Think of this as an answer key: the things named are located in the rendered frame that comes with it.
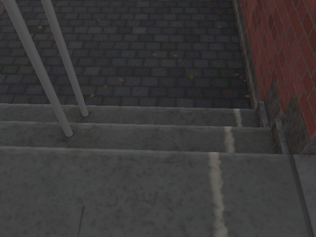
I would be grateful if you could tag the stairs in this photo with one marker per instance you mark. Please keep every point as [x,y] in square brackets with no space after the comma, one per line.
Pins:
[136,128]

